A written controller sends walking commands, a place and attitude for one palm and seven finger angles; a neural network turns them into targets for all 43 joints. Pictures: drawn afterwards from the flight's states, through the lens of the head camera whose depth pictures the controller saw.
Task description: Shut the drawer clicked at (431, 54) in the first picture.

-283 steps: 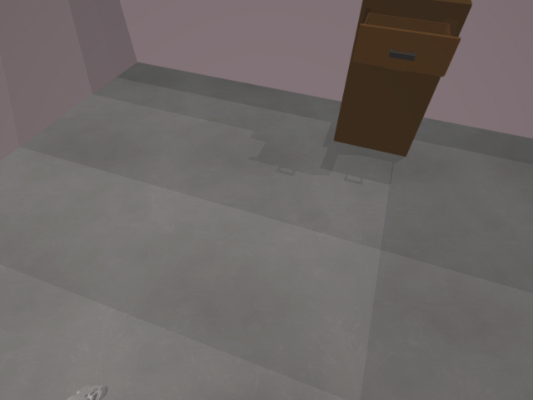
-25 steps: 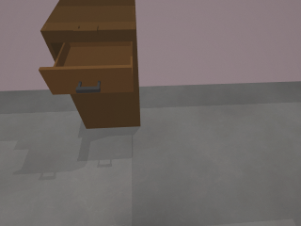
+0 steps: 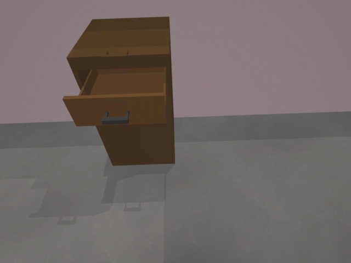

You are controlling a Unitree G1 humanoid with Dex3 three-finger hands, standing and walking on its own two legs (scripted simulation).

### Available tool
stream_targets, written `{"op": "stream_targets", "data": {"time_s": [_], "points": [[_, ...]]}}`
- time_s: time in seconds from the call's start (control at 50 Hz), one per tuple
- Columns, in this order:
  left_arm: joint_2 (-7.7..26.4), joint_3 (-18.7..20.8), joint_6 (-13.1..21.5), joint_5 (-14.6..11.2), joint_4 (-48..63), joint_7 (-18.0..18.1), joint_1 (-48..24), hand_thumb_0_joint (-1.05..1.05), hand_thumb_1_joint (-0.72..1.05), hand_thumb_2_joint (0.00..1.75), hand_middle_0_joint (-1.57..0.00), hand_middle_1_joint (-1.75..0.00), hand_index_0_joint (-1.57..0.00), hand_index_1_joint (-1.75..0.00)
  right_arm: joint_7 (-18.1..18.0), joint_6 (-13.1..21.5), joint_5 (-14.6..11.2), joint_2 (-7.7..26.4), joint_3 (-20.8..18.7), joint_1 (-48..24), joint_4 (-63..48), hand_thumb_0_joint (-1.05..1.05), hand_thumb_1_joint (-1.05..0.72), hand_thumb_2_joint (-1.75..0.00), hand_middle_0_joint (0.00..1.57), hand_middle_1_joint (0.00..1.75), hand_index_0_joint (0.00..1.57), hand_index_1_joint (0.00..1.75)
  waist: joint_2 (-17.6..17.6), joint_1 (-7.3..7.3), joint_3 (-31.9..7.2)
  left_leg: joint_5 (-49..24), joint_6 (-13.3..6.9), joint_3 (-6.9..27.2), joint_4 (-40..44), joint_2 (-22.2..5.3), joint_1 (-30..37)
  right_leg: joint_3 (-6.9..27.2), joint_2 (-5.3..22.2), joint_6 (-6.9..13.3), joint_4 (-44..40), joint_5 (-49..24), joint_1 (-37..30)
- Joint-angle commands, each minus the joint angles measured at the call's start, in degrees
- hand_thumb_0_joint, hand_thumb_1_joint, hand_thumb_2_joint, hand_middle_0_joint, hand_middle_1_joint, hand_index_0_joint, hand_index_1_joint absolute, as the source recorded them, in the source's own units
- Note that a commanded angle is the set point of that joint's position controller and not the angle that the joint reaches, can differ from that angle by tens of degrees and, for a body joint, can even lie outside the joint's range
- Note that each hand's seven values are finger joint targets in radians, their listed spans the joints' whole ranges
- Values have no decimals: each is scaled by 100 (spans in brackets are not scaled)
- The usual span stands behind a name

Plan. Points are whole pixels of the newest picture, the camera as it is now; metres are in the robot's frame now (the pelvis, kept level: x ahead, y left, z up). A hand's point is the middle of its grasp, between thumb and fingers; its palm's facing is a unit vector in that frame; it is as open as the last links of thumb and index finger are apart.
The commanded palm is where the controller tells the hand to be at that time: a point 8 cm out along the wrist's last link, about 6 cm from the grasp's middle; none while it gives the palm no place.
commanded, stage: take the last steps up to it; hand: left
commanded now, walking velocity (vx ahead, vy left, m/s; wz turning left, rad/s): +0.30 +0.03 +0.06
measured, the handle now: (116, 117) +0.65 +0.27 -0.09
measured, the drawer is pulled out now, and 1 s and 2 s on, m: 0.20 0.20 0.20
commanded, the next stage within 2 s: come to a stop and stand still in 0.68 s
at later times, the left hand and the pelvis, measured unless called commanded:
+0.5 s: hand out of the picture +0.05 +0.22 -0.18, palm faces +0.12 -0.99 -0.12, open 7.4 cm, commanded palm none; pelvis +0.14 +0.07 -0.01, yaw +1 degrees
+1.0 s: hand (116, 190) +0.37 +0.22 -0.16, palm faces -0.03 -0.98 -0.21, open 7.4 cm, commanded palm none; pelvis +0.27 +0.06 +0.00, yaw +1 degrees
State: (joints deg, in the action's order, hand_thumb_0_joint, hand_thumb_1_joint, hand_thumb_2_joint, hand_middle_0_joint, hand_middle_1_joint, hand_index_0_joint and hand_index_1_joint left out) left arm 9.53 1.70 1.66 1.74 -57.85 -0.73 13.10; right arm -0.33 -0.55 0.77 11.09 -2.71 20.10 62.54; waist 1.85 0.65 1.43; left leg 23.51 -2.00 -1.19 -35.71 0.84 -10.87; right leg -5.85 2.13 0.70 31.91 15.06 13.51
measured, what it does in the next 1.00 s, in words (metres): walks ahead: left foot, then right foot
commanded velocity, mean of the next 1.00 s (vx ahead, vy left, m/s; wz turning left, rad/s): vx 0.11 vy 0.01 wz -0.01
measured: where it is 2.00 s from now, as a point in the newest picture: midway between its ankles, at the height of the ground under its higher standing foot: outside the picture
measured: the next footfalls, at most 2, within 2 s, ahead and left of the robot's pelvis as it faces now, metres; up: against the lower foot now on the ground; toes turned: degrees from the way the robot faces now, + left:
left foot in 0.42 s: +0.24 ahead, +0.17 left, +0.00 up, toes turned +10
right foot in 0.90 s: +0.36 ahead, -0.05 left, +0.00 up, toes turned -6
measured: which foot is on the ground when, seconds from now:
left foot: up 0.00-0.40, down 0.42-0.96, up 0.98-1.00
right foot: down 0.00-0.42, up 0.44-0.88, down 0.90-1.00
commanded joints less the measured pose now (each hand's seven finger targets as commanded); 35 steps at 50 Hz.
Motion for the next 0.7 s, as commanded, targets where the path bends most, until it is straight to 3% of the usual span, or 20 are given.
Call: {"op": "stream_targets", "data": {"time_s": [0.0, 0.04, 0.06, 0.1, 0.2, 0.3, 0.34, 0.36, 0.38, 0.4, 0.42, 0.44, 0.48, 0.52, 0.54, 0.58, 0.62, 0.68], "points": [[1140, 290, 122, -57, -146, 186, 1271, 0, 90, 90, -20, -30, -20, -30, 101, 171, 62, 544, -149, -833, -684, 0, -90, -90, 20, 30, 20, 30, -1270, -507, 825, 163, -39, 291, -2567, -411, -2861, 3273, 2237, 883, -2839, 2943, -676], [691, 199, 171, -46, -43, 210, 843, 0, 90, 90, -20, -30, -20, -30, 142, 118, 89, 346, -151, -485, -448, 0, -90, -90, 20, 30, 20, 30, -660, -176, 844, -571, 76, 222, -2638, -627, -2543, 2030, 1790, 644, -2629, 1671, -321], [584, 171, 211, -54, -55, 207, 846, 0, 90, 90, -20, -30, -20, -30, 151, 97, 97, 221, -128, -336, -376, 0, -90, -90, 20, 30, 20, 30, -695, -101, 765, -833, 138, 124, -2597, -644, -2416, 1547, 1580, 567, -2566, 1038, -297], [521, 123, 255, -68, -141, 203, 937, 0, 90, 90, -20, -30, -20, -30, 158, 62, 85, 152, -120, -255, -342, 0, -90, -90, 20, 30, 20, 30, -835, -49, 722, -1152, 239, -12, -2430, -685, -2341, 1019, 1411, 534, -2572, 326, -279], [604, 138, 330, -47, -411, 205, 1296, 0, 90, 90, -20, -30, -20, -30, 219, 121, 59, 101, -101, -797, -552, 0, -90, -90, 20, 30, 20, 30, -838, -176, 594, -1345, 310, -259, -1466, -766, -2470, 696, 1404, 682, -2388, -664, -782], [696, 173, 263, -21, -588, 212, 1439, 0, 90, 90, -20, -30, -20, -30, 263, 228, 30, 7, -54, -1268, -730, 0, -90, -90, 20, 30, 20, 30, -1087, -303, 635, -1130, 148, -540, -345, -561, -1596, 554, 1411, 632, -1994, -988, -624], [720, 219, 215, -26, -577, 215, 1277, 0, 90, 90, -20, -30, -20, -30, 220, 287, 45, 121, -78, -822, -626, 0, -90, -90, 20, 30, 20, 30, -966, -40, 508, -1167, 73, -600, 210, -462, -649, 439, 1349, 549, -1477, -852, -303], [658, 212, 185, -39, -575, 211, 1229, 0, 90, 90, -20, -30, -20, -30, 167, 332, 69, 270, -116, -217, -427, 0, -90, -90, 20, 30, 20, 30, -544, 236, 267, -1244, 53, -630, 601, -345, 318, 221, 1091, 429, -639, -1004, 34], [422, 178, 165, -68, -539, 178, 1368, 0, 90, 90, -20, -30, -20, -30, 89, 383, 121, 714, -213, 580, -210, 0, -90, -90, 20, 30, 20, 30, 429, 489, -335, -1019, -125, 122, 1011, -950, 1412, -90, 637, 232, 797, -549, 531], [117, 128, 152, -121, -415, 130, 1536, 0, 90, 90, -20, -30, -20, -30, 9, 389, 130, 1319, -347, 1136, -97, 0, -90, -90, 20, 30, 20, 30, 1818, 542, -790, -936, -614, 2155, 1770, -2354, 2121, -426, -77, -17, 2488, 1683, 1669], [250, 128, 111, -70, -220, 154, 1257, 0, 90, 90, -20, -30, -20, -30, -34, 315, 68, 1426, -337, 1149, -107, 0, -90, -90, 20, 30, 20, 30, 1542, 547, -712, -28, -836, 2625, 2231, -2639, 1657, 235, -28, 103, 3407, 2011, 1942], [222, 133, 116, -72, -224, 154, 972, 0, 90, 90, -20, -30, -20, -30, -73, 320, 56, 1159, -309, 667, -202, 0, -90, -90, 20, 30, 20, 30, 1166, 474, -511, 351, -874, 2458, 2409, -2545, 1250, 396, 157, 140, 3937, 1545, 2225], [206, 174, 120, -32, -275, 66, 666, 0, 90, 90, -20, -30, -20, -30, -78, 398, 53, 536, -139, 6, -363, 0, -90, -90, 20, 30, 20, 30, 400, 215, 218, -364, -777, 1491, 2514, -2120, 226, 508, 505, 96, 3853, 658, 2097], [55, 162, 39, -16, -393, 57, 921, 0, 90, 90, -20, -30, -20, -30, -110, 493, 35, 259, -75, -228, -352, 0, -90, -90, 20, 30, 20, 30, 310, -62, 131, -1419, -685, 741, 2521, -1877, -86, 450, 562, -18, 3408, 385, 1633], [21, 156, -11, -3, -409, 66, 1027, 0, 90, 90, -20, -30, -20, -30, -116, 512, 34, 233, -71, -225, -385, 0, -90, -90, 20, 30, 20, 30, 327, -101, 22, -1809, -693, 506, 2505, -1783, -82, 423, 531, -71, 3249, 292, 1517], [20, 154, -89, -3, -367, 71, 998, 0, 90, 90, -20, -30, -20, -30, -115, 506, 17, 258, -64, -243, -401, 0, -90, -90, 20, 30, 20, 30, 310, -164, 76, -1987, -755, 284, 2575, -1738, -74, 397, 532, -144, 2927, 111, 1554], [75, 165, -115, -6, -242, 65, 728, 0, 90, 90, -20, -30, -20, -30, -116, 496, 20, 264, -51, -135, -357, 0, -90, -90, 20, 30, 20, 30, 173, -134, 192, -2107, -815, 319, 2639, -1756, 5, 407, 534, -175, 2567, -28, 1655], [144, 155, -158, -9, -85, 66, 335, 0, 90, 90, -20, -30, -20, -30, -114, 465, 37, 353, -64, -38, -303, 0, -90, -90, 20, 30, 20, 30, 267, -90, 268, -2276, -839, 190, 2603, -1757, 275, 368, 531, -215, 1974, -130, 1720]]}}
